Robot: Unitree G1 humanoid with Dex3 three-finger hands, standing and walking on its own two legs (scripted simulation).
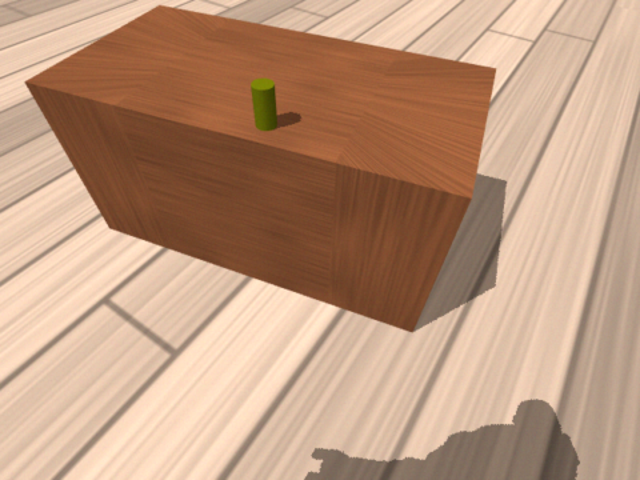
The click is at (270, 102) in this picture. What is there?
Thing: squat round
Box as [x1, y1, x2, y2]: [251, 78, 276, 130]
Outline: 259,78 252,81 251,83 256,127 261,130 270,130 276,126 274,83 270,79
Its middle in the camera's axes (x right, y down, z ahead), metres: -0.14 -0.34 +1.00
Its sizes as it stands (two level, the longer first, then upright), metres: 0.057 0.057 0.115
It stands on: a support 0.65 m high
